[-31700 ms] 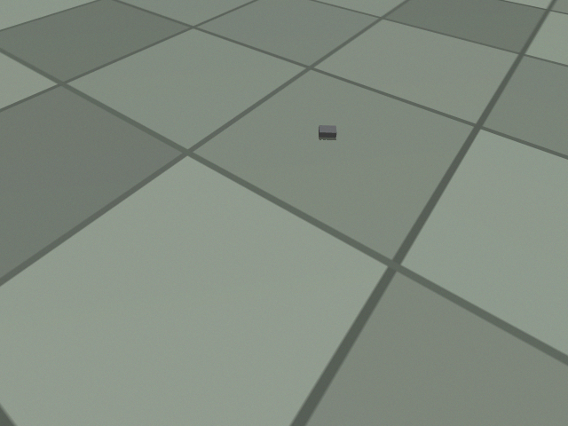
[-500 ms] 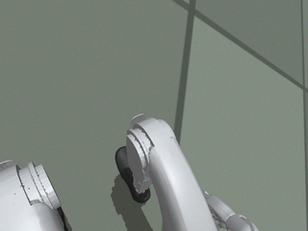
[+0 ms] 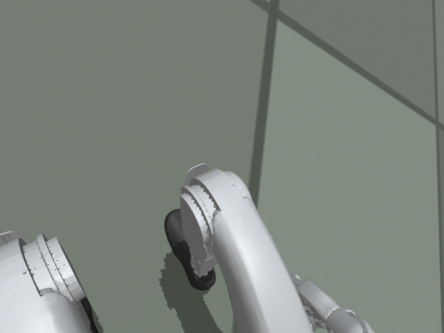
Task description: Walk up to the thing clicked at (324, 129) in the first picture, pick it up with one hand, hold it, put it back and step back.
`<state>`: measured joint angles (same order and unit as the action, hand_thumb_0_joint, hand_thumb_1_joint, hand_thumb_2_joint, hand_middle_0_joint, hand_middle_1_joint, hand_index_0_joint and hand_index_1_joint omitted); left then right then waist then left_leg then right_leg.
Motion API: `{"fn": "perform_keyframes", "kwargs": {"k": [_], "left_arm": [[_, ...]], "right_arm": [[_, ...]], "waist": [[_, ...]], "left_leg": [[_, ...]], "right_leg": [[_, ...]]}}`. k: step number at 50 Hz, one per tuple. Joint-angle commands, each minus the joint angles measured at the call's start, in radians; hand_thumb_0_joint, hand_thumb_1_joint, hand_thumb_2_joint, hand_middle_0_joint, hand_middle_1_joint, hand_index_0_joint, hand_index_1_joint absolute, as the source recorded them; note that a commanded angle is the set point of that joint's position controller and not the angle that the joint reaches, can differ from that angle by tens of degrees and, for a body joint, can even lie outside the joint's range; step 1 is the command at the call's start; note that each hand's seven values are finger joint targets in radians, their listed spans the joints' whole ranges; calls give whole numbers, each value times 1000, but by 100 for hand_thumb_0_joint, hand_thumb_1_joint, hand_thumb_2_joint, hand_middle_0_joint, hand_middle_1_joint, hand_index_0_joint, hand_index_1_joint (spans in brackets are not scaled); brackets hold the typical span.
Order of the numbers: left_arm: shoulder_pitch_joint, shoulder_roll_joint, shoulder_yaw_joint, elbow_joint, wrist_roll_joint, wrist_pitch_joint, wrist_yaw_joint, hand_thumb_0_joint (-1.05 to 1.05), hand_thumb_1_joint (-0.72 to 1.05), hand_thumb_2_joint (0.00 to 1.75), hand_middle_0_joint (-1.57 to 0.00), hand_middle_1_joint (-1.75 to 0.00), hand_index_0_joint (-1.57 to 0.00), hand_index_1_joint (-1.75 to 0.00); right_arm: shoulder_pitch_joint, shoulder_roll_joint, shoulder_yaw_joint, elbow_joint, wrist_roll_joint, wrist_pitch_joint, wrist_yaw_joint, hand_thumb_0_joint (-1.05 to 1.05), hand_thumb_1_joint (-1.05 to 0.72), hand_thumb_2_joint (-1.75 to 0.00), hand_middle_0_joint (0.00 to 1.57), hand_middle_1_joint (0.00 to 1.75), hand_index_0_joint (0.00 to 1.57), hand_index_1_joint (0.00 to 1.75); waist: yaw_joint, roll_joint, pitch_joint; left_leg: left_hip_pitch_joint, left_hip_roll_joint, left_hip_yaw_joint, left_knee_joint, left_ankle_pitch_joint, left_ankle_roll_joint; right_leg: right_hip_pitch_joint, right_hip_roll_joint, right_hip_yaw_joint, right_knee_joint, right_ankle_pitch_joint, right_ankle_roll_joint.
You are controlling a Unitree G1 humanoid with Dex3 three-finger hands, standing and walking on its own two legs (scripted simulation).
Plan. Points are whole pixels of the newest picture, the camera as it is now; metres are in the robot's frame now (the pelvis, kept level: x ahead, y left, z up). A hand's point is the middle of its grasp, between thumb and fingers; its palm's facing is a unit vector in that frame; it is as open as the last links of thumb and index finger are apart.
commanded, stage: open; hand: left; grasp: from above
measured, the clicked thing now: out of the picture +0.47 +0.33 -0.29
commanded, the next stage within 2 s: withdraw in 0.32 s
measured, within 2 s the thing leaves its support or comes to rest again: neither
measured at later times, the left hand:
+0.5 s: hand out of the picture +0.47 +0.33 -0.25, palm faces -0.43 -0.13 -0.89, open 13.8 cm
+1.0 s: hand out of the picture +0.46 +0.37 -0.09, palm faces -0.47 -0.13 -0.87, open 14.0 cm
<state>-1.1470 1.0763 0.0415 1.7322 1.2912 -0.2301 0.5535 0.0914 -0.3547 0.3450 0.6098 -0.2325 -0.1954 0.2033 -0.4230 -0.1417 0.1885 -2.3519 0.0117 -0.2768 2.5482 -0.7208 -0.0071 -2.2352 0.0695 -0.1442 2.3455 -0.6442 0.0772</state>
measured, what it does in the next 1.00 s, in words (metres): stands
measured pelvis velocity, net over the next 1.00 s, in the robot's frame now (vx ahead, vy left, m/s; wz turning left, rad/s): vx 0.00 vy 0.00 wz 0.09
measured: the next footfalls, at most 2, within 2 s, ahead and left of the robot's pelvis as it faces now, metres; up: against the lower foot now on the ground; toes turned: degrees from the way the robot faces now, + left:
none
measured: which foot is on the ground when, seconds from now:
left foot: down 0.00-1.00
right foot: down 0.00-1.00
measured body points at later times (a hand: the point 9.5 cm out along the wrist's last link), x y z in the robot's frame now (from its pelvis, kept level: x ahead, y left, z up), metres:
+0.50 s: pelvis +0.00 +0.00 +0.00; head +0.28 +0.14 +0.32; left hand +0.49 +0.34 -0.20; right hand +0.06 -0.25 -0.05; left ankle +0.06 +0.13 -0.27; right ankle +0.12 -0.13 -0.27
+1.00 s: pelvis +0.00 +0.00 +0.04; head +0.24 +0.09 +0.41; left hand +0.48 +0.37 -0.04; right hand +0.09 -0.26 -0.06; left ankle +0.06 +0.13 -0.27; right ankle +0.12 -0.13 -0.27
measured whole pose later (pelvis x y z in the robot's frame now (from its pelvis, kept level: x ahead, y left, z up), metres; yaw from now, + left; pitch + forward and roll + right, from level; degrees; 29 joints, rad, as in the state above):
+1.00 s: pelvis +0.00 +0.00 +0.04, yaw +5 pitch +33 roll -11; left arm -1.05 0.86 -0.02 1.29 1.08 -0.03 0.11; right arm 0.15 -0.33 0.15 0.60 -0.12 -0.02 0.18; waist -0.27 0.05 0.01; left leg -2.29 0.00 -0.18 2.38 -0.69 0.00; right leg -2.19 0.02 -0.08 2.25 -0.66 0.06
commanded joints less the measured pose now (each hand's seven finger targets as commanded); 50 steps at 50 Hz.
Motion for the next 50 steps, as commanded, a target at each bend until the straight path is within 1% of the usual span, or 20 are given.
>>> {"fn": "perform_keyframes", "kwargs": {"k": [1, 3, 14, 15, 16, 17, 20, 24, 27, 29, 30, 31, 33, 35, 38, 40, 43, 45, 48, 50], "left_arm": [[-209, 206, 16, -83, -11, -11, 21, 0, -38, 85, -16, -94, -18, -92], [-230, 229, 33, -110, -4, -19, 23, 0, -39, 87, -15, -95, -17, -93], [-249, 215, 11, -134, 13, -42, 46, 0, -47, 94, -7, -103, -9, -101], [-234, 228, 26, -120, 21, -36, 47, 0, -48, 94, -7, -103, -8, -101], [-248, 210, 7, -131, 12, -37, 45, 0, -48, 94, -7, -103, -8, -101], [-232, 227, 26, -109, 11, -33, 50, 0, -48, 95, -6, -102, -8, -101], [-235, 211, 11, -118, 12, -27, 52, 0, -48, 94, -6, -103, -8, -101], [-267, 233, 27, -150, 8, -13, 48, 0, -49, 96, -8, -101, -9, -99], [-324, 234, 27, -227, 10, 9, 50, 0, -50, 97, -7, -102, -8, -100], [-329, 265, 71, -309, 8, 29, 61, 0, -50, 96, -8, -101, -9, -99], [-297, 214, 49, -257, 1, 45, 58, 0, -50, 96, -8, -100, -9, -99], [-325, 210, 61, -295, -9, 57, 55, 0, -50, 96, -7, -100, -9, -98], [-323, 218, 90, -382, -22, 92, 42, 0, -51, 97, -7, -100, -8, -99], [-260, 206, 102, -435, -43, 137, 10, 0, -52, 97, -7, -100, -8, -99], [-196, 142, 85, -505, -81, 187, -80, 0, -53, 99, -7, -99, -7, -99], [-173, 76, 55, -515, -118, 212, -165, 0, -51, 98, -8, -99, -8, -99], [-156, -59, -31, -507, -167, 221, -312, 0, -51, 98, -8, -100, -8, -99], [-108, -105, -56, -514, -205, 210, -400, 0, -50, 99, -8, -100, -8, -100], [-128, -115, -62, -586, -233, 175, -485, 0, -48, 99, -9, -100, -9, -100], [-164, -104, -54, -619, -233, 136, -504, 0, -46, 97, -10, -99, -11, -98]], "right_arm": [[194, -339, -100, 11, 0, 8, -11, 0, -89, -90, 20, 30, 20, 30], [204, -333, -93, 8, 0, 13, -12, 0, -89, -90, 20, 30, 20, 30], [187, -337, -97, 12, -9, 18, -21, 0, -89, -90, 20, 30, 20, 30], [199, -331, -91, 13, -12, 18, -20, 0, -89, -90, 20, 30, 20, 30], [194, -334, -98, 16, -11, 15, -21, 0, -89, -90, 20, 30, 20, 30], [198, -333, -96, 20, -12, 16, -21, 0, -89, -90, 20, 30, 20, 30], [197, -334, -97, 17, -15, 15, -20, 0, -89, -90, 20, 30, 20, 30], [207, -338, -101, 22, -13, 15, -18, 0, -90, -90, 20, 30, 20, 30], [204, -328, -109, 18, -4, 10, -17, 0, -90, -90, 20, 30, 20, 30], [218, -329, -122, 21, -5, 9, -9, 0, -90, -90, 20, 30, 20, 30], [214, -318, -126, 21, -3, 5, -1, 0, -90, -90, 20, 30, 20, 30], [220, -322, -136, 29, 1, 3, 5, 0, -90, -90, 20, 30, 20, 30], [228, -311, -163, 20, 15, 10, 11, 0, -90, -90, 20, 30, 20, 30], [229, -298, -186, 14, 29, 26, 20, 0, -90, -90, 20, 30, 20, 30], [232, -279, -223, 14, 59, 61, 31, 0, -90, -90, 20, 30, 20, 30], [252, -267, -252, 13, 79, 86, 33, 0, -90, -90, 20, 30, 20, 30], [290, -262, -280, 15, 103, 135, 15, 0, -90, -90, 20, 30, 20, 30], [307, -269, -295, 7, 113, 164, -6, 0, -90, -90, 20, 30, 20, 30], [313, -260, -301, -8, 123, 195, -43, 0, -89, -90, 20, 30, 20, 30], [312, -250, -298, -12, 126, 209, -71, 0, -89, -90, 20, 30, 20, 30]], "waist": [[-50, 533, -638], [-49, 546, -647], [-56, 564, -613], [-57, 569, -627], [-55, 573, -616], [-52, 563, -631], [-55, 566, -645], [-56, 604, -655], [-36, 665, -706], [-8, 734, -785], [-19, 722, -760], [-17, 723, -764], [25, 777, -842], [75, 813, -894], [116, 776, -928], [106, 666, -893], [59, 503, -790], [58, 403, -725], [63, 343, -724], [71, 315, -739]], "left_leg": [[492, 41, 100, -272, 237, 10], [496, 38, 102, -275, 247, 9], [485, 41, 107, -269, 226, 7], [506, 40, 105, -271, 240, 7], [498, 41, 108, -272, 235, 6], [503, 43, 104, -273, 240, 6], [519, 46, 98, -270, 260, 4], [534, 45, 100, -282, 263, 1], [588, 46, 104, -284, 286, -5], [653, 47, 101, -298, 344, -16], [638, 47, 104, -291, 332, -14], [640, 47, 106, -294, 339, -14], [662, 39, 120, -311, 356, -17], [665, 32, 141, -339, 368, -16], [603, 21, 167, -360, 332, -2], [539, 17, 174, -372, 289, 11], [470, 9, 175, -398, 247, 29], [433, -2, 170, -420, 217, 32], [431, -12, 177, -430, 201, 29], [428, -18, 182, -419, 199, 27]], "right_leg": [[386, 32, -138, -176, 257, -89], [390, 29, -140, -177, 266, -88], [368, 32, -143, -184, 254, -89], [374, 29, -142, -183, 265, -89], [371, 32, -139, -181, 260, -91], [379, 30, -140, -182, 263, -90], [386, 33, -141, -176, 281, -90], [374, 28, -143, -177, 278, -91], [357, 25, -137, -166, 296, -97], [354, 18, -138, -152, 332, -101], [336, 20, -137, -146, 324, -103], [322, 20, -137, -150, 329, -100], [324, 16, -124, -155, 336, -107], [341, 16, -109, -165, 335, -114], [336, 17, -83, -188, 307, -117], [337, 15, -68, -218, 274, -112], [389, 12, -57, -284, 251, -108], [402, 2, -54, -319, 209, -114], [434, -7, -39, -346, 168, -121], [430, -13, -31, -352, 157, -122]]}}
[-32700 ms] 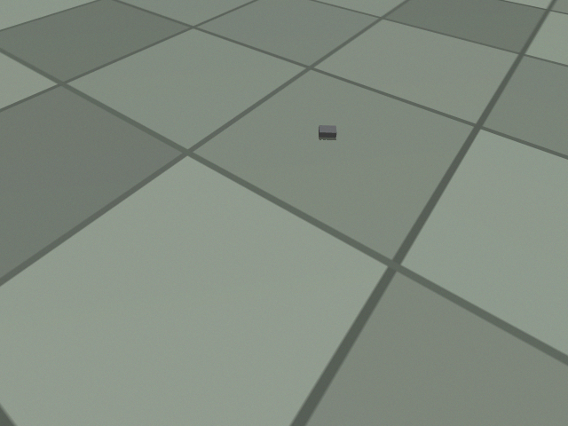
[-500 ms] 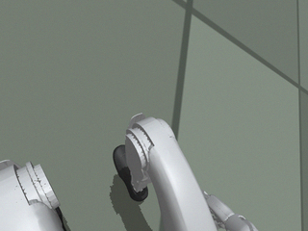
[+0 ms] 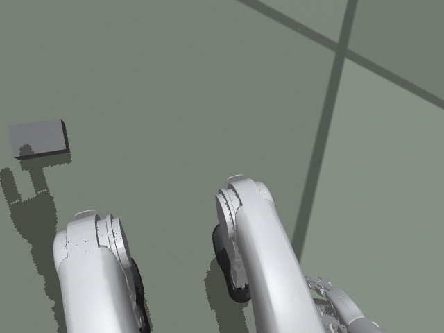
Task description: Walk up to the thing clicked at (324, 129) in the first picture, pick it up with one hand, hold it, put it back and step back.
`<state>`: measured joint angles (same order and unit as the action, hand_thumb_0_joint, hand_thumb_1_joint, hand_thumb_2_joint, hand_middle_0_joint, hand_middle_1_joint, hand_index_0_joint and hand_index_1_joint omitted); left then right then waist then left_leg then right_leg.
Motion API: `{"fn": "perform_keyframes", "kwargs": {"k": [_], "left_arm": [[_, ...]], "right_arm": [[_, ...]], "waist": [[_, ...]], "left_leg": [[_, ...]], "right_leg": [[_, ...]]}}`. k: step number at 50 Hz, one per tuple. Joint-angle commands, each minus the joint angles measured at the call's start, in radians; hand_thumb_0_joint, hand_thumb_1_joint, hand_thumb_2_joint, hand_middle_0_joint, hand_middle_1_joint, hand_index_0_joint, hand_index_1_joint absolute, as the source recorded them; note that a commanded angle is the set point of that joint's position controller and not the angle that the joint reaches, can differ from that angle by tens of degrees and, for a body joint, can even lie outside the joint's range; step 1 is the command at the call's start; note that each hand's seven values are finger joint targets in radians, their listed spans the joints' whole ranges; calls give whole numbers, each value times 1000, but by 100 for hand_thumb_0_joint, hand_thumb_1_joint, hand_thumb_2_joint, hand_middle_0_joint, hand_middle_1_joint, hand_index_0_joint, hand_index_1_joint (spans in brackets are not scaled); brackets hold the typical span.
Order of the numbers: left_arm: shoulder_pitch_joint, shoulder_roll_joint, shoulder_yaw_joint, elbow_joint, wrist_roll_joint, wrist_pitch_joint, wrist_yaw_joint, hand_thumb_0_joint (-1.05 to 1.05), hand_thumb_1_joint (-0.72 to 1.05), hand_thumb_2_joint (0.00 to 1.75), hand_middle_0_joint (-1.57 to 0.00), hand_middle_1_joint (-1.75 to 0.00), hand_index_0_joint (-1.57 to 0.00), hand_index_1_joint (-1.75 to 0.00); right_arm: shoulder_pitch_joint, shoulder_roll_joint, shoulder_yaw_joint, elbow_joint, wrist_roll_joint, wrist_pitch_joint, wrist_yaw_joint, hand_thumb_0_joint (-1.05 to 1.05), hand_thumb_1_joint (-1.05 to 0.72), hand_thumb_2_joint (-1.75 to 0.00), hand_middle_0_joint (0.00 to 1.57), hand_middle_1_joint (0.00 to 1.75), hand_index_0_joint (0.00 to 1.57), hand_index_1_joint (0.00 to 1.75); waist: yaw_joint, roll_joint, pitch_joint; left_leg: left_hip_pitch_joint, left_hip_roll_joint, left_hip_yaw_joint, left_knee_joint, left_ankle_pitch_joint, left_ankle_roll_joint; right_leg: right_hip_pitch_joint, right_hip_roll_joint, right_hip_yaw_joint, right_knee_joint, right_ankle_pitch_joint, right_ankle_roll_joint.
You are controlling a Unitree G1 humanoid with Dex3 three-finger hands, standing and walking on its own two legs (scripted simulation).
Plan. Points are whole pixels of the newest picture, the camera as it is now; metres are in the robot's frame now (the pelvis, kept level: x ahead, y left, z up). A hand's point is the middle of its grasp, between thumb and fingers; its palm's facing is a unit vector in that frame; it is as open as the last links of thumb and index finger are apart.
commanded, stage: withdraw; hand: left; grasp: from above
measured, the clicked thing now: (40, 139) +0.50 +0.29 -0.33
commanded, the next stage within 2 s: home in 0.34 s
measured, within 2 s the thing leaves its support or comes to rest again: neither
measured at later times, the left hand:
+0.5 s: hand out of the picture +0.52 +0.33 -0.17, palm faces -0.36 -0.04 -0.93, open 13.6 cm
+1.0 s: hand out of the picture +0.38 +0.30 -0.01, palm faces -0.24 -0.62 -0.74, open 7.9 cm
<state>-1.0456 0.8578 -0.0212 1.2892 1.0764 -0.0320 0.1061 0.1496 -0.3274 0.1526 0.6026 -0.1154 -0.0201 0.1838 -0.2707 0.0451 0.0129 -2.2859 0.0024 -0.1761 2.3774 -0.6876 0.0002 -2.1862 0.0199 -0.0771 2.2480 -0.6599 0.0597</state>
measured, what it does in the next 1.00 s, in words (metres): rises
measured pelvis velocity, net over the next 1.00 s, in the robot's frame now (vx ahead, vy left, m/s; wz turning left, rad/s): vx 0.00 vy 0.00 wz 0.08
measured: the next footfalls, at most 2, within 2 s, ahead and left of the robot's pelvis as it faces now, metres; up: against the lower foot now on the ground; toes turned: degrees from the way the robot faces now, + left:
none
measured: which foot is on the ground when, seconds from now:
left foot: down 0.00-1.00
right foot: down 0.00-1.00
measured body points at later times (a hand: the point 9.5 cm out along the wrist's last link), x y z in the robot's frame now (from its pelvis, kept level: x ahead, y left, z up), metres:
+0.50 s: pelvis +0.00 +0.00 -0.03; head +0.25 +0.08 +0.33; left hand +0.54 +0.32 -0.11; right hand +0.03 -0.26 -0.12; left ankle +0.07 +0.12 -0.31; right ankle +0.11 -0.14 -0.31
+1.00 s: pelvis +0.00 +0.00 +0.09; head +0.19 +0.06 +0.50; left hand +0.39 +0.33 +0.03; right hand +0.16 -0.27 -0.02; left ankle +0.07 +0.12 -0.31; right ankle +0.11 -0.14 -0.31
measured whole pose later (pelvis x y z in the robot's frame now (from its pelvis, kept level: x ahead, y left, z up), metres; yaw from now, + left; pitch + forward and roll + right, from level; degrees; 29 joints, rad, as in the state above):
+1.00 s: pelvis +0.00 +0.00 +0.09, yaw +5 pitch +35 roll -7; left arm -0.47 0.57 0.07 0.61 0.52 0.11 0.00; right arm 0.15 -0.30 -0.01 0.59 -0.01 0.05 0.07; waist -0.11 0.04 -0.19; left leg -2.02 0.01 -0.11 2.06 -0.67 -0.01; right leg -1.95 -0.01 -0.04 1.98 -0.65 0.05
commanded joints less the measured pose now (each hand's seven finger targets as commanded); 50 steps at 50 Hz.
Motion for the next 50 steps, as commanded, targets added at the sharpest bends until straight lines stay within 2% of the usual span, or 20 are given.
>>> {"fn": "perform_keyframes", "kwargs": {"k": [1, 2, 4, 7, 9, 14, 17, 20, 22, 24, 28, 30, 31, 35, 38, 41, 44, 47, 49, 50], "left_arm": [[-265, 117, 8, -164, -13, -85, -58, 0, -45, 96, -11, -98, -11, -97], [-296, 131, 19, -180, -2, -111, -54, 0, -45, 96, -11, -97, -12, -97], [-314, 203, 53, -172, 30, -165, -18, 0, -46, 97, -11, -97, -12, -97], [-361, 278, 96, -152, 107, -231, 78, 0, -47, 97, -11, -97, -11, -96], [-386, 274, 97, -90, 155, -247, 145, 0, -47, 97, -10, -97, -10, -97], [-503, 317, 108, -11, 220, -228, 276, 0, -47, 96, -10, -97, -10, -96], [-544, 362, 136, -17, 221, -188, 303, 0, -45, 93, -12, -95, -13, -94], [-536, 268, 87, 49, 197, -147, 287, 0, -42, 91, -15, -91, -16, -90], [-501, 259, 67, 88, 189, -126, 264, 0, -43, 91, -14, -93, -15, -92], [-415, 246, 67, 126, 164, -102, 232, 0, -27, 94, -25, -77, -23, -76], [-364, 274, 104, -1, 97, -76, 152, 0, -3, 85, -22, -55, -21, -57], [-302, 272, 136, -110, 42, -66, 107, 0, 13, 83, -21, -48, -20, -50], [-259, 286, 162, -186, 10, -63, 89, 0, 21, 84, -21, -46, -20, -47], [-132, 281, 265, -520, -139, -49, 30, 0, 53, 79, -18, -30, -18, -30], [5, 196, 287, -697, -271, -9, 2, 0, 77, 89, -20, -30, -20, -30], [148, 37, 226, -699, -365, 33, -29, 0, 90, 90, -20, -30, -20, -30], [231, -48, 179, -797, -456, 73, -71, 0, 90, 90, -20, -30, -20, -30], [343, -157, 111, -864, -578, 112, -96, 0, 90, 90, -20, -30, -20, -30], [404, -166, 109, -929, -648, 126, -101, 0, 90, 90, -20, -30, -20, -30], [419, -154, 132, -952, -680, 133, -94, 0, 90, 90, -20, -30, -20, -30]], "right_arm": [[246, -263, -99, -6, 6, 40, -62, 0, -89, -90, 20, 30, 20, 30], [252, -271, -97, -5, 8, 42, -73, 0, -89, -90, 20, 30, 20, 30], [226, -248, -77, -11, 2, 47, -84, 0, -89, -90, 20, 30, 20, 30], [190, -235, -52, 0, -13, 57, -92, 0, -89, -90, 20, 30, 20, 30], [174, -229, -47, 10, -23, 61, -91, 0, -89, -90, 20, 30, 20, 30], [174, -248, -46, 21, -44, 46, -89, 0, -89, -90, 20, 30, 20, 30], [188, -261, -53, 32, -48, 32, -90, 0, -89, -90, 20, 30, 20, 30], [211, -263, -54, 47, -47, 13, -87, 0, -90, -90, 20, 30, 20, 30], [227, -262, -53, 51, -40, 10, -85, 0, -90, -89, 20, 30, 20, 30], [248, -266, -59, 49, -36, 8, -83, 0, -88, -89, 20, 30, 20, 30], [287, -273, -78, 26, -24, 22, -77, 0, -89, -90, 20, 30, 20, 30], [299, -270, -94, 7, -16, 30, -72, 0, -89, -90, 20, 30, 20, 30], [296, -265, -105, -6, -9, 37, -69, 0, -89, -90, 20, 30, 20, 30], [300, -252, -163, -47, 31, 63, -66, 0, -90, -90, 20, 30, 20, 30], [278, -217, -197, -48, 64, 75, -81, 0, -90, -90, 20, 30, 20, 30], [250, -189, -207, -35, 79, 78, -96, 0, -90, -90, 20, 30, 20, 30], [222, -178, -227, -54, 92, 72, -107, 0, -90, -90, 20, 30, 20, 30], [182, -154, -234, -75, 107, 47, -124, 0, -90, -90, 20, 30, 20, 30], [154, -147, -233, -86, 115, 25, -137, 0, -90, -90, 20, 30, 20, 30], [142, -145, -235, -89, 119, 15, -147, 0, -90, -90, 20, 30, 20, 30]], "waist": [[-76, 119, -578], [-79, 101, -583], [-50, 139, -600], [-24, 238, -639], [-31, 292, -654], [-70, 379, -647], [-62, 418, -701], [-104, 403, -671], [-106, 353, -675], [-88, 315, -673], [-44, 346, -737], [-8, 368, -802], [29, 387, -864], [111, 424, -1068], [138, 371, -1055], [105, 236, -851], [118, 223, -819], [108, 141, -765], [121, 123, -731], [135, 108, -730]], "left_leg": [[369, -7, 85, -238, 167, 21], [362, -12, 81, -224, 164, 22], [354, -11, 91, -213, 153, 21], [403, -9, 108, -202, 141, 17], [446, -5, 112, -200, 140, 13], [475, -1, 95, -226, 71, 8], [492, -1, 102, -221, 96, 12], [480, 0, 96, -213, 122, 12], [441, -1, 91, -202, 139, 17], [426, -5, 89, -208, 168, 18], [479, -5, 91, -225, 257, 9], [540, -5, 95, -240, 317, 2], [588, -4, 102, -252, 350, -1], [708, -11, 123, -315, 418, -2], [741, -9, 122, -394, 364, 13], [671, -6, 104, -459, 246, 28], [721, 4, 89, -544, 155, 28], [734, 10, 97, -620, 78, 35], [763, 9, 95, -675, 46, 32], [794, 10, 92, -694, 37, 31]], "right_leg": [[393, 39, -91, -255, 178, -101], [366, 33, -94, -257, 168, -104], [359, 33, -84, -236, 152, -100], [333, 37, -78, -201, 143, -98], [298, 43, -75, -173, 143, -100], [220, 44, -97, -151, 88, -106], [213, 35, -103, -138, 127, -102], [184, 30, -118, -128, 174, -96], [203, 34, -118, -126, 191, -95], [230, 28, -121, -130, 211, -91], [289, 25, -118, -143, 260, -100], [332, 23, -114, -149, 292, -102], [361, 23, -107, -155, 304, -104], [470, 12, -75, -202, 348, -108], [474, 9, -47, -269, 311, -101], [440, 11, -40, -357, 240, -100], [466, 9, -31, -425, 169, -101], [563, 10, -23, -520, 132, -87], [612, 9, -19, -574, 106, -84], [632, 7, -14, -598, 96, -84]]}}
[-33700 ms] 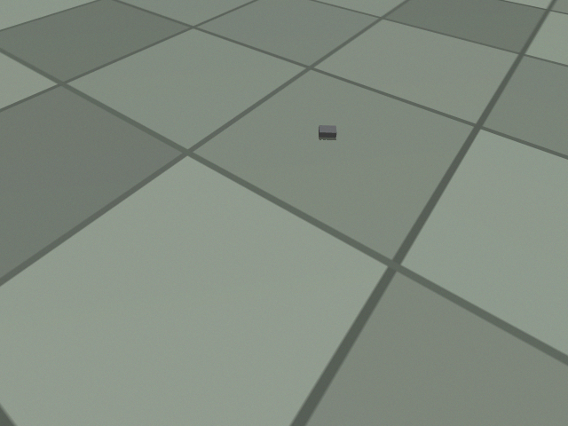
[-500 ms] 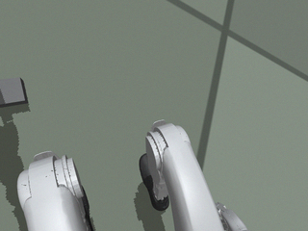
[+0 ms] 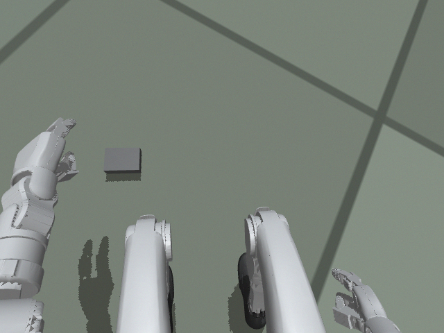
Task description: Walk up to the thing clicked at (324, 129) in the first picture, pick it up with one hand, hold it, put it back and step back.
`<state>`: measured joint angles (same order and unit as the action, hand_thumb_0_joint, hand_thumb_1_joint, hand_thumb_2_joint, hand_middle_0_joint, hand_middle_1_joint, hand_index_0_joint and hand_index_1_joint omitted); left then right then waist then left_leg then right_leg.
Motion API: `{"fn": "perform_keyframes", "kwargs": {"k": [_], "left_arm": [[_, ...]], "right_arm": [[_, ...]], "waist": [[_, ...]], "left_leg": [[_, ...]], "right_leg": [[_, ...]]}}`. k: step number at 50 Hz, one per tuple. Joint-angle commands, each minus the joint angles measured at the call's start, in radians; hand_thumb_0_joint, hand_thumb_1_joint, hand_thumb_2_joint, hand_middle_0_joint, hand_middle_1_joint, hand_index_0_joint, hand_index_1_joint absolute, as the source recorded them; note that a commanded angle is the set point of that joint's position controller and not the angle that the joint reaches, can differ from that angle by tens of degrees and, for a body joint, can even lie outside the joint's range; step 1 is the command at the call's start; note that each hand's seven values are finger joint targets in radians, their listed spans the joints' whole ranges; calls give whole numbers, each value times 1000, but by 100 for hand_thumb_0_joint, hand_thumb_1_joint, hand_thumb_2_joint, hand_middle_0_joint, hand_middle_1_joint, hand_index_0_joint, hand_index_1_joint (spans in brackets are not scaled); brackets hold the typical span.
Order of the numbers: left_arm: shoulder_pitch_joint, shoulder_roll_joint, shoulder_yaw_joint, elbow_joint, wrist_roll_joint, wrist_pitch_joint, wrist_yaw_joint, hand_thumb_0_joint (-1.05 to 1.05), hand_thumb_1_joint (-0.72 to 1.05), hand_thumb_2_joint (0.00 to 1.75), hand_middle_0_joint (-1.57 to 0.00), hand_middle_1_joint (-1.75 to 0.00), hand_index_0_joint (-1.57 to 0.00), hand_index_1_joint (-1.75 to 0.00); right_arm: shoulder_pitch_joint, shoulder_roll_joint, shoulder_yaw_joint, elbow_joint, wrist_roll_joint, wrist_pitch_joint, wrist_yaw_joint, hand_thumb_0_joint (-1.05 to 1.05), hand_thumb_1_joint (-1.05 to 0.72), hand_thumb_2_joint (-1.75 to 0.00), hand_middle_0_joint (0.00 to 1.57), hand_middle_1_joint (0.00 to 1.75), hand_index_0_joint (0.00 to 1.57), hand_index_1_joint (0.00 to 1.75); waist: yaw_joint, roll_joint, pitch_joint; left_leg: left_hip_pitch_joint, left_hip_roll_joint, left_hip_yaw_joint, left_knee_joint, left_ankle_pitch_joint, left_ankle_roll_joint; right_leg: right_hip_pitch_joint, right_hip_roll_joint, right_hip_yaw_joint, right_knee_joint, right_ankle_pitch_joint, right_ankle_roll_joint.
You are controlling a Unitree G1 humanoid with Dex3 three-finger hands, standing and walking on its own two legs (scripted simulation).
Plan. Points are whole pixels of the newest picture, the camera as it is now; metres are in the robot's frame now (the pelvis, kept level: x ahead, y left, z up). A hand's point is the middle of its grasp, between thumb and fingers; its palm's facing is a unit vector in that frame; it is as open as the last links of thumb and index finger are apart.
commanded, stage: home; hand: left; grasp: from above
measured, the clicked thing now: (123, 160) +0.52 +0.25 -0.42
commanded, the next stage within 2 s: none
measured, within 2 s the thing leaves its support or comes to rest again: neither
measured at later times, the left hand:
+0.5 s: hand (44, 230) +0.27 +0.20 +0.10, palm faces +0.09 -0.96 -0.27, open 7.4 cm
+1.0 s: hand out of the picture +0.22 +0.19 +0.23, palm faces +0.16 -0.96 -0.21, open 7.4 cm
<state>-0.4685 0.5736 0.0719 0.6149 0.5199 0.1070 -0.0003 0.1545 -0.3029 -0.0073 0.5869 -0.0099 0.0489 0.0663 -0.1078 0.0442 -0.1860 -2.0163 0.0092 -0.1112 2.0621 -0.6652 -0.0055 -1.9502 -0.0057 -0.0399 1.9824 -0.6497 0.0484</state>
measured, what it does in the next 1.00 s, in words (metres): rises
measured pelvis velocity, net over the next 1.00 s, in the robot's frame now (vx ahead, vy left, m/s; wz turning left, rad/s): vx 0.08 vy -0.01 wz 0.11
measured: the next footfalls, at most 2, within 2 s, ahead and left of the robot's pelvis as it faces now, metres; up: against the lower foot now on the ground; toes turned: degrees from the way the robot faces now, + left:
none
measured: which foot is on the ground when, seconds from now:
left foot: down 0.00-1.00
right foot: down 0.00-1.00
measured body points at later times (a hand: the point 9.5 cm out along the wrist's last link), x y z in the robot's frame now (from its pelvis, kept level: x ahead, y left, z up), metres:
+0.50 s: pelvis +0.03 -0.01 +0.18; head +0.13 +0.02 +0.62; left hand +0.27 +0.25 +0.12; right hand +0.21 -0.24 +0.09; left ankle +0.08 +0.12 -0.41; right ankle +0.10 -0.14 -0.41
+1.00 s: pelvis +0.08 -0.01 +0.27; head +0.09 -0.01 +0.72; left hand +0.21 +0.24 +0.25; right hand +0.27 -0.23 +0.21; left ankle +0.08 +0.12 -0.41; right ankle +0.10 -0.14 -0.41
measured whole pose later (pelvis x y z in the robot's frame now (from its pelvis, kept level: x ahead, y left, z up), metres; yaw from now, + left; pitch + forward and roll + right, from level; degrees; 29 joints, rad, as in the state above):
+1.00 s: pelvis +0.08 -0.01 +0.27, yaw +6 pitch +11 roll -2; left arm 0.52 0.22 0.03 -0.15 -0.07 0.47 0.03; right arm 0.28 -0.22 0.04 0.51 0.02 -0.22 -0.20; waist -0.05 0.06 -0.19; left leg -0.71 0.03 -0.07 1.01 -0.48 -0.02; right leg -0.66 -0.02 -0.06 0.95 -0.47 0.02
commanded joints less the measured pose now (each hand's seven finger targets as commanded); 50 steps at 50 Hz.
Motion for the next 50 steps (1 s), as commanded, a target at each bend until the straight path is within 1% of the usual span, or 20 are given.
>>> {"fn": "perform_keyframes", "kwargs": {"k": [1, 2, 5, 6, 7, 8, 11, 12, 14, 15, 17, 20, 21, 22, 25, 28, 37, 43, 48, 50], "left_arm": [[-126, 117, 32, -300, -146, 3, 17, 0, 90, 90, -20, -30, -20, -30], [-79, 98, 40, -306, -171, 11, 25, 0, 90, 90, -20, -30, -20, -30], [-48, 55, 43, -348, -223, 31, 47, 0, 90, 90, -20, -30, -20, -30], [-42, 69, 71, -392, -243, 36, 58, 0, 90, 90, -20, -30, -20, -30], [42, 33, 64, -331, -260, 54, 65, 0, 90, 90, -20, -30, -20, -30], [54, 11, 57, -391, -286, 57, 70, 0, 90, 90, -20, -30, -20, -30], [137, -8, 75, -434, -358, 90, 81, 0, 90, 90, -20, -30, -20, -30], [173, -36, 58, -454, -382, 102, 80, 0, 90, 90, -20, -30, -20, -30], [230, -66, 56, -480, -423, 134, 82, 0, 90, 90, -20, -30, -20, -30], [247, -55, 79, -525, -447, 147, 85, 0, 90, 90, -20, -30, -20, -30], [322, -100, 62, -560, -480, 180, 83, 0, 90, 90, -20, -30, -20, -30], [416, -134, 76, -591, -529, 223, 89, 0, 90, 90, -20, -30, -20, -30], [423, -156, 63, -609, -542, 230, 88, 0, 90, 90, -20, -30, -20, -30], [461, -162, 74, -633, -556, 237, 88, 0, 90, 90, -20, -30, -20, -30], [546, -180, 83, -674, -573, 252, 88, 0, 90, 90, -20, -30, -20, -30], [640, -205, 68, -718, -587, 267, 84, 0, 90, 90, -20, -30, -20, -30], [902, -252, 35, -897, -587, 304, 67, 0, 90, 90, -20, -30, -20, -30], [960, -265, 19, -931, -581, 318, 44, 0, 90, 90, -20, -30, -20, -30], [943, -264, 10, -937, -577, 317, 23, 0, 90, 90, -20, -30, -20, -30], [935, -257, 24, -924, -574, 313, 19, 0, 90, 90, -20, -30, -20, -30]], "right_arm": [[120, -163, -72, -82, 19, -63, -37, 0, -90, -90, 20, 30, 20, 30], [104, -158, -72, -85, 23, -70, -44, 0, -90, -90, 20, 30, 20, 30], [69, -148, -66, -83, 35, -95, -65, 0, -90, -90, 20, 30, 20, 30], [57, -140, -61, -94, 39, -103, -72, 0, -90, -90, 20, 30, 20, 30], [47, -132, -58, -95, 42, -108, -78, 0, -90, -90, 20, 30, 20, 30], [36, -125, -55, -103, 43, -115, -82, 0, -90, -90, 20, 30, 20, 30], [11, -110, -48, -119, 45, -134, -98, 0, -90, -90, 20, 30, 20, 30], [4, -104, -49, -128, 47, -140, -103, 0, -90, -90, 20, 30, 20, 30], [-7, -91, -42, -139, 49, -151, -114, 0, -90, -90, 20, 30, 20, 30], [-7, -95, -40, -148, 51, -155, -120, 0, -90, -90, 20, 30, 20, 30], [-6, -84, -35, -153, 55, -165, -135, 0, -90, -90, 20, 30, 20, 30], [7, -70, -18, -154, 58, -181, -157, 0, -90, -90, 20, 30, 20, 30], [9, -63, -13, -152, 59, -187, -166, 0, -90, -90, 20, 30, 20, 30], [16, -60, -9, -159, 61, -195, -176, 0, -90, -90, 20, 30, 20, 30], [33, -49, -4, -160, 58, -217, -204, 0, -90, -90, 20, 30, 20, 30], [54, -41, 1, -172, 56, -236, -226, 0, -90, -90, 20, 30, 20, 30], [94, -23, -3, -212, 39, -281, -261, 0, -90, -90, 20, 30, 20, 30], [79, -23, -2, -224, 30, -309, -270, 0, -90, -90, 20, 30, 20, 30], [74, -34, -8, -222, 23, -333, -269, 0, -90, -90, 20, 30, 20, 30], [68, -36, -11, -220, 18, -341, -269, 0, -90, -90, 20, 30, 20, 30]], "waist": [[-22, 114, -523], [-17, 111, -511], [-14, 139, -482], [1, 148, -499], [-1, 107, -447], [4, 118, -445], [13, 106, -443], [4, 103, -428], [9, 83, -400], [18, 84, -417], [17, 77, -404], [22, 56, -357], [11, 51, -333], [23, 49, -318], [24, 54, -297], [27, 47, -246], [50, 48, -144], [49, -5, -35], [42, -31, -17], [45, -38, -15]], "left_leg": [[556, 4, 23, -406, 13, 35], [592, 5, 15, -437, 26, 32], [691, 10, 0, -506, 80, 21], [715, 9, 3, -523, 74, 21], [718, 7, 7, -549, 65, 23], [736, 6, 6, -575, 54, 22], [803, 2, 17, -633, 61, 25], [822, 1, 24, -655, 70, 26], [850, -1, 35, -698, 66, 27], [887, -2, 26, -728, 47, 28], [948, 1, 25, -775, 80, 24], [1026, 4, 6, -854, 102, 21], [1034, 5, 5, -876, 107, 22], [1057, 3, 4, -901, 109, 21], [1130, 5, 14, -953, 189, 19], [1191, 0, 25, -1011, 252, 16], [1365, -6, 55, -1155, 399, 12], [1376, -7, 52, -1212, 346, 19], [1394, -12, 67, -1212, 357, 21], [1392, -14, 71, -1204, 353, 22]], "right_leg": [[418, 30, -47, -353, 83, -72], [434, 25, -43, -369, 94, -72], [472, 17, -33, -403, 134, -74], [503, 19, -26, -424, 130, -74], [523, 19, -19, -460, 115, -73], [548, 17, -13, -484, 104, -74], [644, 16, 3, -563, 105, -70], [676, 15, 6, -594, 111, -69], [735, 17, 14, -659, 102, -68], [777, 15, 20, -687, 91, -66], [830, 18, 16, -733, 119, -65], [908, 18, 10, -797, 153, -61], [926, 19, 9, -821, 159, -61], [956, 19, 10, -845, 163, -60], [1035, 21, 5, -900, 225, -61], [1114, 21, 1, -970, 273, -58], [1292, 31, -18, -1130, 385, -55], [1308, 32, -34, -1188, 332, -47], [1315, 27, -35, -1200, 339, -41], [1320, 22, -32, -1202, 339, -36]]}}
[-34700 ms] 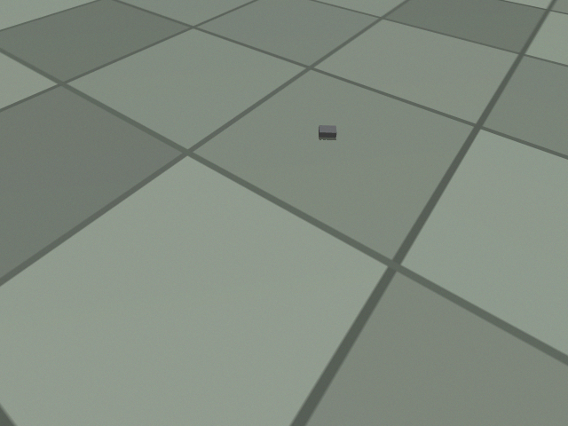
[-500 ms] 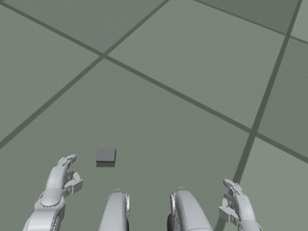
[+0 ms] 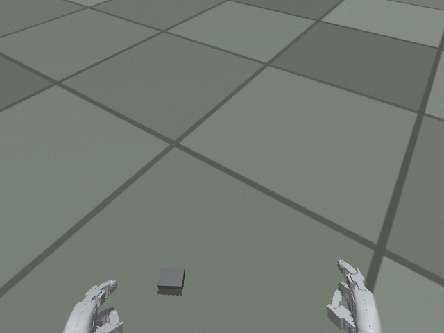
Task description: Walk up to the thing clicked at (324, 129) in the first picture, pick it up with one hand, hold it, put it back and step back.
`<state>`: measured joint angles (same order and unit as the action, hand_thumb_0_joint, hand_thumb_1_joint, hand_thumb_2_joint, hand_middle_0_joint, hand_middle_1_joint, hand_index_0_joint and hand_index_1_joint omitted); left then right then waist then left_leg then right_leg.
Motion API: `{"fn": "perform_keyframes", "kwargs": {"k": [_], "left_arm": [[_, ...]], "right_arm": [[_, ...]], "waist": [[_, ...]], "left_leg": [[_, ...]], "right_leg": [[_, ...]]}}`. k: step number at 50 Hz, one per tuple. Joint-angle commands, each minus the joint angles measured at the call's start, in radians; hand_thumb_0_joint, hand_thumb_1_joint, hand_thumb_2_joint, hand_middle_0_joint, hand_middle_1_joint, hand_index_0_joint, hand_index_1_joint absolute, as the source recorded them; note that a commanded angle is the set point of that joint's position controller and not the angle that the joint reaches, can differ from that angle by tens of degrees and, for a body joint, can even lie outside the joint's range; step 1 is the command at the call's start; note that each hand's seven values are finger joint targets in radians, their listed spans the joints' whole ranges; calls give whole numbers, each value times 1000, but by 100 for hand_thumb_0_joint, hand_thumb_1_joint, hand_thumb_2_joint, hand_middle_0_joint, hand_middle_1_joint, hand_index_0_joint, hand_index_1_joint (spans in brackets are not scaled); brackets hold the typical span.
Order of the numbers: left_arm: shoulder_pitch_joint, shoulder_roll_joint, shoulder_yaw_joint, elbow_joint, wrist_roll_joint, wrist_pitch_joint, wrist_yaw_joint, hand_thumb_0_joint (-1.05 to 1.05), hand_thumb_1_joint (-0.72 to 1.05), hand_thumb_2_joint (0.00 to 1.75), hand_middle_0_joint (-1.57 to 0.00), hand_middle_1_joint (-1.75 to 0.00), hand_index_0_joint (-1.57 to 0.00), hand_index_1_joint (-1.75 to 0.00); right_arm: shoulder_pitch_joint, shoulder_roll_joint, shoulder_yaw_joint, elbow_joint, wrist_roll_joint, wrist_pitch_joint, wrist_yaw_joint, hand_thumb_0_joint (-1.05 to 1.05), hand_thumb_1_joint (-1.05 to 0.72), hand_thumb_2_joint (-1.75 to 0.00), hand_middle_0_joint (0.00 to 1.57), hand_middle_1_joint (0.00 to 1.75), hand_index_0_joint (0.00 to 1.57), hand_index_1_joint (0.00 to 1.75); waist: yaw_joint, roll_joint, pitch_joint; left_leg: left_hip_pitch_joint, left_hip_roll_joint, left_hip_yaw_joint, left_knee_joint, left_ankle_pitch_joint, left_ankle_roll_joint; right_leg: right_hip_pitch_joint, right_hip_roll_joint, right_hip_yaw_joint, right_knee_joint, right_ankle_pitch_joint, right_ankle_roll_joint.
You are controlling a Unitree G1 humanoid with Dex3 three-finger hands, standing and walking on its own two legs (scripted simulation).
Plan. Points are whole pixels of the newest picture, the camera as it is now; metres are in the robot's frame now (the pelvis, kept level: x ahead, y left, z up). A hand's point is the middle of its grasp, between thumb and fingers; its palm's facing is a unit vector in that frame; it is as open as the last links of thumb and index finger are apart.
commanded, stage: home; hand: left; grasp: from above
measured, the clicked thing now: (171, 278) +0.47 +0.21 -0.70
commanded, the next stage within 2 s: stand in 1.90 s
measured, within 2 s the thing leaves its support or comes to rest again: neither
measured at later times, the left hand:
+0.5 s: hand (119, 325) +0.17 +0.18 -0.04, palm faces +0.03 -0.98 -0.21, open 7.4 cm
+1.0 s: hand (119, 325) +0.17 +0.18 -0.05, palm faces +0.04 -0.98 -0.20, open 7.4 cm
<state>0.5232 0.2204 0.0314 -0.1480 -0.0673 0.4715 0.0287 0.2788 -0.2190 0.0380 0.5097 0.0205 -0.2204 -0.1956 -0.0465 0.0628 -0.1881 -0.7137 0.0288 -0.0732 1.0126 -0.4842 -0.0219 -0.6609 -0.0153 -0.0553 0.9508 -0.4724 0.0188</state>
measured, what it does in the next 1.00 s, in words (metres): stands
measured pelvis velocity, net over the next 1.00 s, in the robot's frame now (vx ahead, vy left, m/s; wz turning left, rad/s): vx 0.00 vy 0.00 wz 0.00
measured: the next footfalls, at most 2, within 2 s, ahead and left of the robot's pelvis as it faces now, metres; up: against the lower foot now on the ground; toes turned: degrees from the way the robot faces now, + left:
none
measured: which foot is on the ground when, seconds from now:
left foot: down 0.00-1.00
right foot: down 0.00-1.00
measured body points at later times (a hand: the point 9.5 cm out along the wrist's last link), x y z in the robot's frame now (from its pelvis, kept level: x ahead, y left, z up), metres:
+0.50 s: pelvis +0.00 +0.00 +0.00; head +0.02 +0.01 +0.45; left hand +0.16 +0.23 -0.03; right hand +0.15 -0.24 -0.07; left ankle +0.01 +0.13 -0.68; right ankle +0.00 -0.13 -0.68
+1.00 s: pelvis +0.00 +0.00 +0.00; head +0.02 +0.01 +0.45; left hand +0.16 +0.23 -0.03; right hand +0.16 -0.24 -0.06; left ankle +0.01 +0.13 -0.68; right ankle +0.00 -0.13 -0.68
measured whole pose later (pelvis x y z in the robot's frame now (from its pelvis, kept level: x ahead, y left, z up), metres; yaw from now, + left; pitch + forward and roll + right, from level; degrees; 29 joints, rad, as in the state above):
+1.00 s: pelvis +0.00 +0.00 +0.00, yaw +0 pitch +10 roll -3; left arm 0.50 0.23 0.03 -0.13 -0.05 0.46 0.02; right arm 0.28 -0.22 0.03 0.54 0.01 -0.24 -0.19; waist -0.04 0.05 -0.17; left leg -0.70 0.03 -0.07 1.02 -0.50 -0.02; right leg -0.65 -0.01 -0.05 0.95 -0.48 0.03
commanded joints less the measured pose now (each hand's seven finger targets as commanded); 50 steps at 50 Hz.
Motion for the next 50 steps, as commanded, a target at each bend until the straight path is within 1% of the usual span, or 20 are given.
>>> {"fn": "perform_keyframes", "kwargs": {"k": [1, 3, 4, 6, 9, 11, 14, 16, 18, 24, 27, 29, 30, 34, 35, 38, 43, 45, 47, 50], "left_arm": [[-58, 99, 67, -165, 14, -55, -11, 0, 90, 90, -20, -30, -20, -30], [-60, 106, 71, -174, 19, -59, -11, 0, 90, 90, -20, -30, -20, -30], [-59, 103, 68, -181, 20, -60, -11, 0, 90, 90, -20, -30, -20, -30], [-55, 110, 76, -182, 23, -65, -7, 0, 90, 90, -20, -30, -20, -30], [-59, 111, 70, -191, 25, -68, -3, 0, 90, 90, -20, -30, -20, -30], [-45, 105, 64, -190, 25, -69, -3, 0, 90, 90, -20, -30, -20, -30], [-42, 103, 60, -188, 29, -69, 1, 0, 90, 90, -20, -30, -20, -30], [-27, 104, 65, -177, 26, -67, 2, 0, 90, 90, -20, -30, -20, -30], [-41, 97, 56, -180, 23, -66, 1, 0, 90, 90, -20, -30, -20, -30], [-47, 100, 61, -173, 17, -63, -3, 0, 90, 90, -20, -30, -20, -30], [-46, 108, 69, -172, 18, -64, 0, 0, 90, 90, -20, -30, -20, -30], [-46, 100, 61, -170, 15, -63, -4, 0, 90, 90, -20, -30, -20, -30], [-43, 102, 64, -177, 16, -63, -5, 0, 90, 90, -20, -30, -20, -30], [-39, 105, 65, -172, 20, -65, -2, 0, 90, 90, -20, -30, -20, -30], [-52, 101, 60, -175, 20, -67, -3, 0, 90, 90, -20, -30, -20, -30], [-43, 102, 60, -172, 20, -69, -4, 0, 90, 90, -20, -30, -20, -30], [-41, 105, 61, -178, 21, -69, -4, 0, 90, 90, -20, -30, -20, -30], [-51, 102, 55, -178, 23, -68, -3, 0, 90, 90, -20, -30, -20, -30], [-49, 108, 63, -168, 24, -67, -2, 0, 90, 90, -20, -30, -20, -30], [-38, 102, 57, -169, 24, -67, -6, 0, 90, 90, -20, -30, -20, -30]], "right_arm": [[-52, -120, -57, -142, -12, -75, -6, 0, -90, -90, 20, 30, 20, 30], [-56, -120, -57, -141, -15, -78, -6, 0, -90, -90, 20, 30, 20, 30], [-51, -120, -58, -138, -16, -81, -5, 0, -90, -90, 20, 30, 20, 30], [-61, -121, -58, -136, -18, -83, -3, 0, -90, -90, 20, 30, 20, 30], [-66, -119, -55, -134, -17, -83, -3, 0, -90, -90, 20, 30, 20, 30], [-58, -120, -57, -129, -18, -83, -1, 0, -90, -90, 20, 30, 20, 30], [-61, -121, -59, -131, -17, -81, -2, 0, -90, -90, 20, 30, 20, 30], [-59, -121, -58, -127, -16, -77, -1, 0, -90, -90, 20, 30, 20, 30], [-63, -121, -56, -131, -16, -78, 0, 0, -90, -90, 20, 30, 20, 30], [-66, -125, -57, -128, -16, -79, 2, 0, -90, -90, 20, 30, 20, 30], [-66, -122, -56, -134, -15, -78, 1, 0, -90, -90, 20, 30, 20, 30], [-64, -121, -55, -129, -15, -80, 3, 0, -90, -90, 20, 30, 20, 30], [-54, -126, -58, -130, -16, -81, 3, 0, -90, -90, 20, 30, 20, 30], [-60, -122, -58, -133, -16, -78, 3, 0, -90, -90, 20, 30, 20, 30], [-60, -121, -57, -132, -16, -79, 3, 0, -90, -90, 20, 30, 20, 30], [-59, -123, -59, -131, -15, -79, 2, 0, -90, -90, 20, 30, 20, 30], [-53, -120, -58, -128, -16, -80, 0, 0, -90, -90, 20, 30, 20, 30], [-60, -120, -58, -127, -16, -79, 0, 0, -90, -90, 20, 30, 20, 30], [-63, -122, -58, -127, -16, -78, 1, 0, -90, -90, 20, 30, 20, 30], [-56, -125, -61, -126, -17, -79, 2, 0, -90, -90, 20, 30, 20, 30]], "waist": [[-14, -54, -31], [-7, -43, -36], [-11, -36, -57], [1, -32, -51], [3, -26, -52], [2, -5, -81], [2, -5, -69], [11, 0, -65], [3, -8, -57], [8, -1, -36], [12, -36, -35], [13, -21, -30], [4, -5, -61], [12, -25, -45], [4, -18, -47], [6, -17, -47], [2, -23, -60], [6, -6, -35], [7, -14, -29], [2, 1, -53]], "left_leg": [[100, -35, 35, -150, 184, 38], [97, -41, 44, -141, 184, 38], [120, -38, 44, -142, 206, 36], [110, -39, 43, -141, 205, 34], [110, -40, 43, -145, 196, 35], [126, -37, 37, -151, 216, 32], [131, -29, 27, -160, 235, 29], [125, -30, 29, -161, 241, 28], [124, -26, 22, -170, 221, 28], [121, -19, 14, -184, 193, 24], [92, -28, 28, -168, 178, 31], [96, -27, 27, -173, 169, 30], [118, -24, 25, -172, 191, 28], [101, -26, 26, -170, 177, 29], [103, -25, 26, -170, 171, 30], [106, -24, 26, -171, 178, 29], [111, -28, 33, -151, 224, 31], [106, -24, 30, -164, 205, 28], [101, -24, 25, -171, 172, 29], [124, -21, 23, -169, 208, 26]], "right_leg": [[33, 30, -13, -169, 174, -6], [41, 24, -4, -175, 181, -4], [53, 25, -5, -168, 199, -6], [65, 23, -5, -168, 201, -5], [68, 24, -6, -171, 196, -5], [73, 29, -10, -158, 211, -9], [66, 35, -22, -145, 216, -13], [70, 36, -22, -145, 217, -16], [63, 40, -26, -146, 201, -15], [52, 41, -30, -147, 170, -16], [66, 36, -22, -164, 162, -12], [59, 36, -21, -161, 156, -13], [61, 37, -21, -148, 174, -15], [63, 36, -21, -155, 160, -13], [58, 36, -20, -156, 157, -13], [56, 37, -21, -153, 162, -13], [72, 32, -14, -152, 209, -11], [57, 34, -19, -150, 187, -12], [55, 34, -20, -157, 158, -12], [57, 38, -21, -143, 183, -15]]}}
